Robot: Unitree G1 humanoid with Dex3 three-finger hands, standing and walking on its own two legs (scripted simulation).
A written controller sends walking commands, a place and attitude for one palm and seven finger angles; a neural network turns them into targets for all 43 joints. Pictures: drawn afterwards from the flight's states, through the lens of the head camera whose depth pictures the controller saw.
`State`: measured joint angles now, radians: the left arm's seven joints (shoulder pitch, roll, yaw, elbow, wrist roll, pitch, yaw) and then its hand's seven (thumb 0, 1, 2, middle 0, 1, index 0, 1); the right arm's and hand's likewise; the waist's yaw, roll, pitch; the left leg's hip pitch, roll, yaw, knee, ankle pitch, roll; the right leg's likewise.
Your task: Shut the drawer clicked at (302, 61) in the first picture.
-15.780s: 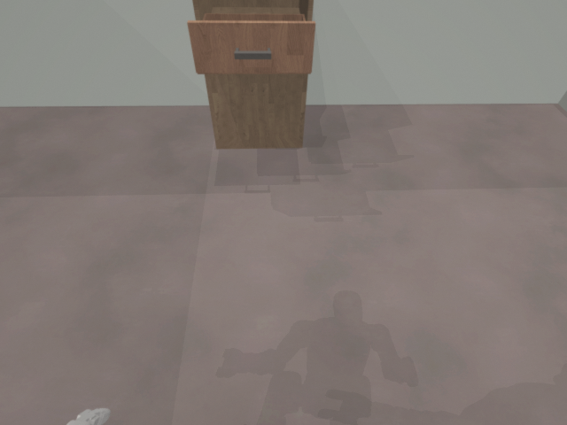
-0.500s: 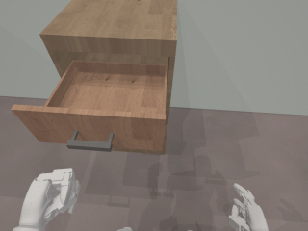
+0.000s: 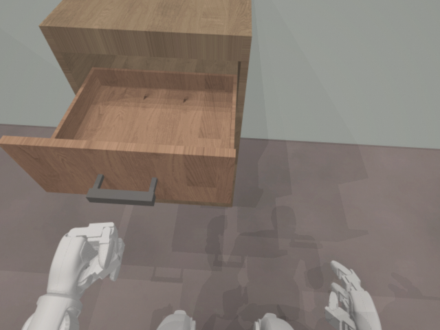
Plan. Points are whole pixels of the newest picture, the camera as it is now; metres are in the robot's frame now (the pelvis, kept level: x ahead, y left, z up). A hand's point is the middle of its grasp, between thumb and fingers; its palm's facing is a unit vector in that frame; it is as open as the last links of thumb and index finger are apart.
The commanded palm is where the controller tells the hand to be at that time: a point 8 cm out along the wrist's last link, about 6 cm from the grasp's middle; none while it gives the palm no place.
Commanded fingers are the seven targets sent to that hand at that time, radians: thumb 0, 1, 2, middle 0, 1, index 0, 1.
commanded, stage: bring the fist close to the handle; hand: left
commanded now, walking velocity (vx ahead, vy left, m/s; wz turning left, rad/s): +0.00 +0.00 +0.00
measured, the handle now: (124, 188) +0.38 +0.22 -0.01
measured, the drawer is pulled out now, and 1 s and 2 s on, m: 0.30 0.30 0.24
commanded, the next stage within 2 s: push the drawer shut in 0.96 s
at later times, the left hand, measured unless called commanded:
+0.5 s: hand (131, 239) +0.28 +0.18 +0.00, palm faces -0.05 -1.00 -0.05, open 3.3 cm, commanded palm +0.26 +0.23 +0.00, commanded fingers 0.00 0.90 0.90 -1.40 -1.60 -1.40 -1.60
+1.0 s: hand (132, 242) +0.27 +0.18 -0.01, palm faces -0.05 -1.00 -0.05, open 3.3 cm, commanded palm +0.25 +0.23 -0.01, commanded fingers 0.00 0.90 0.90 -1.40 -1.60 -1.40 -1.60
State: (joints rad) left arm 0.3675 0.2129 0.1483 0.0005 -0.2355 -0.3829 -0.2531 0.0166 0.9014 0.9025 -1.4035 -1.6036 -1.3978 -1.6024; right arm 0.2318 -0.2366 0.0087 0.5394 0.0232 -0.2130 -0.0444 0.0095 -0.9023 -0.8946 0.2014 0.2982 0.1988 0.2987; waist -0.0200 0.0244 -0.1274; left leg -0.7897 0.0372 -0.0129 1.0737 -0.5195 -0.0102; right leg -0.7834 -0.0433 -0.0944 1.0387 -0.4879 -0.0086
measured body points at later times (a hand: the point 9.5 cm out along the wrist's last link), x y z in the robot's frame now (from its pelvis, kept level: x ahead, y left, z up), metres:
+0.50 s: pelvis -0.02 +0.01 -0.03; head +0.08 +0.01 +0.41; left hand +0.27 +0.23 +0.00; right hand +0.16 -0.24 -0.12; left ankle +0.00 +0.12 -0.67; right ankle +0.01 -0.12 -0.67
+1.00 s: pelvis -0.01 +0.01 -0.04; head +0.09 +0.01 +0.40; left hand +0.27 +0.23 +0.00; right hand +0.16 -0.24 -0.13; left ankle +0.00 +0.12 -0.67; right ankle +0.01 -0.12 -0.67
